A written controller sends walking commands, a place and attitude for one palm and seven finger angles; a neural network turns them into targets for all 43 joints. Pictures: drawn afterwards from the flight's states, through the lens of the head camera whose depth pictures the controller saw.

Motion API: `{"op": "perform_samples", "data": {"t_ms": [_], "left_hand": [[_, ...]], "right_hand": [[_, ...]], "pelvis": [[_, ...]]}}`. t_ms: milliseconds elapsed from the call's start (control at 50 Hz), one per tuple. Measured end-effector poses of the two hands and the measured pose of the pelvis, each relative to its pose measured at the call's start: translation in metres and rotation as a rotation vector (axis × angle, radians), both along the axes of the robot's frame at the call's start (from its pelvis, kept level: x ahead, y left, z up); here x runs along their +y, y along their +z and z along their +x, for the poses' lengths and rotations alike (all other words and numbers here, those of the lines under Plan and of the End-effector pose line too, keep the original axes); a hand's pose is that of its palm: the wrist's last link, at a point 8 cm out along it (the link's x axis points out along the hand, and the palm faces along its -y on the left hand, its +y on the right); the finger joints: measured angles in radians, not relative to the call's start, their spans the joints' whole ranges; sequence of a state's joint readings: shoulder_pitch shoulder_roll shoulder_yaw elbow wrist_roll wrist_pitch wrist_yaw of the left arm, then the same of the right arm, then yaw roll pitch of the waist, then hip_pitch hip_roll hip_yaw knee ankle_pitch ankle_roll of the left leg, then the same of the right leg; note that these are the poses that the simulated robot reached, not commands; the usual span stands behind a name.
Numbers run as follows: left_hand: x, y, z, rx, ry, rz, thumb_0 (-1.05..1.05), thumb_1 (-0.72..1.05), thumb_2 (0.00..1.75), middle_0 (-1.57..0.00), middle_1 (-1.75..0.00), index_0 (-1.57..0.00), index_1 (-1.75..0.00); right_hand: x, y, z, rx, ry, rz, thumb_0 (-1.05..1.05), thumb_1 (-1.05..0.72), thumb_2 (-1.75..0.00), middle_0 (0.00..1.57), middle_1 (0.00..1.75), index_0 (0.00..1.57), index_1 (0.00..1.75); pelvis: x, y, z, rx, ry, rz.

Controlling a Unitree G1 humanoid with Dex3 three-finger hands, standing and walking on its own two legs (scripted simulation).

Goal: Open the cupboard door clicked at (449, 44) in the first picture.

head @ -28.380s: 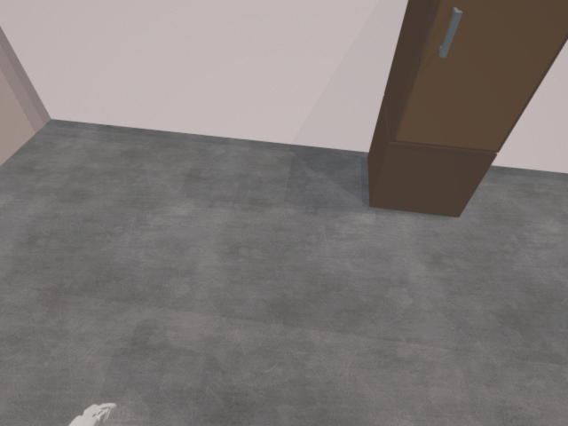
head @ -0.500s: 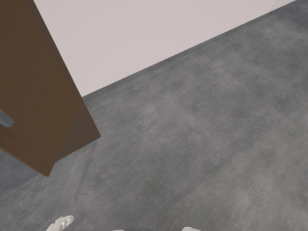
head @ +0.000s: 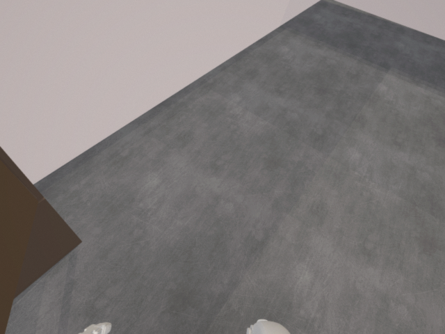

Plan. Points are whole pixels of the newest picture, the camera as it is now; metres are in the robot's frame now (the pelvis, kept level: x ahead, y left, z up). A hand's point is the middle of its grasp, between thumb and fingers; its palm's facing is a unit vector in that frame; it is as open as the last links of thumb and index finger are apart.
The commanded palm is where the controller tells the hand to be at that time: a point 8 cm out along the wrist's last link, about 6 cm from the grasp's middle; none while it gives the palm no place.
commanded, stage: walk to a spot facing it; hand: left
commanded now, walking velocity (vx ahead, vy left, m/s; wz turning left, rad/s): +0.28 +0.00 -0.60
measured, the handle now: out of the picture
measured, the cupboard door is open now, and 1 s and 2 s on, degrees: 49 49 49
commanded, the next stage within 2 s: turn to face it in 1.32 s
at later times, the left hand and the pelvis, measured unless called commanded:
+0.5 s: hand (180, 282) +0.24 +0.10 -0.17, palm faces -0.28 -0.94 -0.18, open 7.4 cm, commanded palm none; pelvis +0.15 -0.07 +0.00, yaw -18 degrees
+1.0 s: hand (243, 167) +0.58 -0.04 -0.17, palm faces -0.54 -0.82 -0.21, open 7.4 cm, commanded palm none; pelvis +0.37 -0.15 -0.01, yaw -31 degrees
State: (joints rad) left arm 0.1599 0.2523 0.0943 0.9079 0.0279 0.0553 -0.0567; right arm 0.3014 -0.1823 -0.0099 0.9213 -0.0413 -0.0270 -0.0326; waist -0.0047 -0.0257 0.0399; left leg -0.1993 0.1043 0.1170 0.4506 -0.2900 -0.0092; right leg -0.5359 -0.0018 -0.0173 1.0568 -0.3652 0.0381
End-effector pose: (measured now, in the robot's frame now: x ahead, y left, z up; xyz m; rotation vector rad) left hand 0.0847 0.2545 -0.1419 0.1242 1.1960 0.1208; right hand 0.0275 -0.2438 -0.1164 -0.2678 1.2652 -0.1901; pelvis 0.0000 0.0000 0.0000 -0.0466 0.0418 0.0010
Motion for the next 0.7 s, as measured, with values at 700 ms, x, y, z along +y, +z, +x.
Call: {"op": "perform_samples", "data": {"t_ms": [700], "left_hand": [[-0.091,-0.027,0.242,0.214,-0.304,0.035,0.01,0.91,0.9,-0.2,-0.3,-0.2,-0.3]], "right_hand": [[-0.087,-0.007,0.25,-0.259,-0.279,-0.01,0.0,-0.9,-0.89,0.2,0.29,0.2,0.3]], "pelvis": [[-0.067,-0.019,0.252,-0.019,-0.4,0.035]]}}
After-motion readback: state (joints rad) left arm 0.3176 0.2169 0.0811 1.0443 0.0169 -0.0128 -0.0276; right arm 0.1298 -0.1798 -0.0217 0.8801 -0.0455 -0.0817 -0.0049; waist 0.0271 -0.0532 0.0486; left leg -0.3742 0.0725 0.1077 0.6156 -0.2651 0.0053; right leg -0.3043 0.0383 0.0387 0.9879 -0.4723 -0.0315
